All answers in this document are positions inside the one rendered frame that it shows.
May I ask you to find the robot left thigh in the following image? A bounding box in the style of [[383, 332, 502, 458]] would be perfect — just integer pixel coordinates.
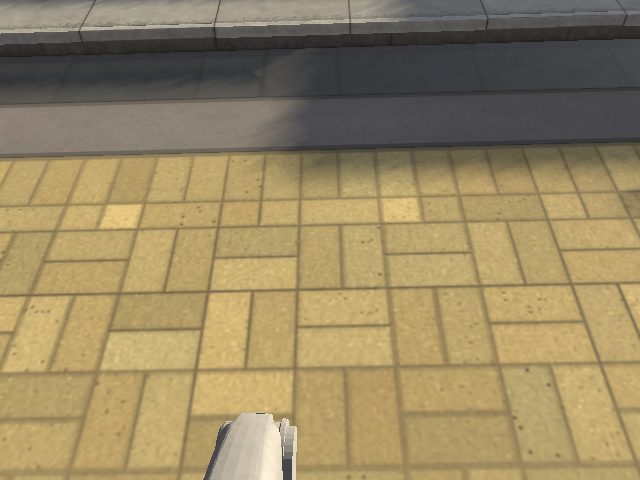
[[203, 413, 297, 480]]

